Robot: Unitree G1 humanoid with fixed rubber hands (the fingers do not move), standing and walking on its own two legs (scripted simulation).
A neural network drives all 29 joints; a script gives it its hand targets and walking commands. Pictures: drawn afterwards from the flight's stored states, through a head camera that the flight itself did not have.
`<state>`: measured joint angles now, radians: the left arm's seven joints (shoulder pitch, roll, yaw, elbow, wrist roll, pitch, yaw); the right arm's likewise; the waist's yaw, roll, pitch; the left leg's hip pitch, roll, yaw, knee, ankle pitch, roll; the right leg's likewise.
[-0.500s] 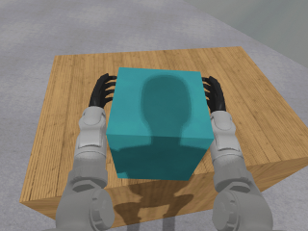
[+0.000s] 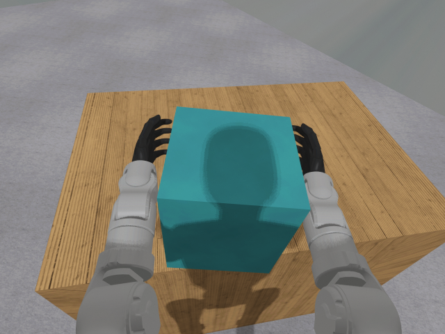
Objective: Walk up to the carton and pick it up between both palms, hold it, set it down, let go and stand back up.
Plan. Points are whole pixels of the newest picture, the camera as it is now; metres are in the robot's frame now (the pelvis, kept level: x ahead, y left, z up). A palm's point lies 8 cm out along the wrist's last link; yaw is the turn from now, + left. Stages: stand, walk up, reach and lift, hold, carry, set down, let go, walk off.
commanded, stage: reach and lift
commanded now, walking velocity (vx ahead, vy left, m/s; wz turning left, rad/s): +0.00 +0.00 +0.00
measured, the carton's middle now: (225, 195) +0.36 -0.01 +0.05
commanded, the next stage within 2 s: none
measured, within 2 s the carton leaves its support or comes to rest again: neither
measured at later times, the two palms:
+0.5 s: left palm (144, 142) +0.39 +0.13 +0.16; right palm (322, 155) +0.37 -0.17 +0.15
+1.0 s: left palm (135, 127) +0.37 +0.13 +0.21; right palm (331, 139) +0.36 -0.17 +0.20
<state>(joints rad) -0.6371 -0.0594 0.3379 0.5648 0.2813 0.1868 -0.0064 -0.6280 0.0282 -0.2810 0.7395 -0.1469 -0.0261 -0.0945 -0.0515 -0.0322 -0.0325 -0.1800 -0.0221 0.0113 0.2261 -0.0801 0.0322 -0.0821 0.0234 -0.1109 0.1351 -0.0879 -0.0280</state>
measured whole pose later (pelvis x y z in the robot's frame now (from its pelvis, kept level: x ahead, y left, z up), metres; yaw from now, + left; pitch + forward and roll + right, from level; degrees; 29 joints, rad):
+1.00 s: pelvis -0.02 +0.00 +0.00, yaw +0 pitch -4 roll -1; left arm -0.76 -0.02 0.28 0.27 0.30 0.66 0.00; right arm -0.77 -0.06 -0.15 0.60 0.07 0.31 -0.13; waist -0.09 -0.06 0.01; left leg -0.10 -0.02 0.01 0.27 -0.09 0.03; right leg -0.01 0.03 -0.11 0.18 -0.10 -0.03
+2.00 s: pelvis -0.02 +0.01 +0.00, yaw -2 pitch -5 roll -1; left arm -0.93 0.00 0.34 0.19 0.30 0.89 0.00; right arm -1.00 -0.16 -0.11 0.59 0.24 0.55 -0.19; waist -0.08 -0.06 -0.04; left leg -0.09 -0.02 0.04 0.27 -0.10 0.04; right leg -0.01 0.02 -0.08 0.19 -0.10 -0.02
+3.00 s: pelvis -0.01 -0.01 +0.00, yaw -1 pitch -4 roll -1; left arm -0.93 0.04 0.35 0.23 0.28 0.95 -0.07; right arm -1.08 -0.19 -0.04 0.66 0.36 0.65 -0.27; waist -0.05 -0.04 -0.11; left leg -0.09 -0.01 0.02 0.27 -0.10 0.02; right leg -0.01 0.03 -0.10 0.19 -0.11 -0.04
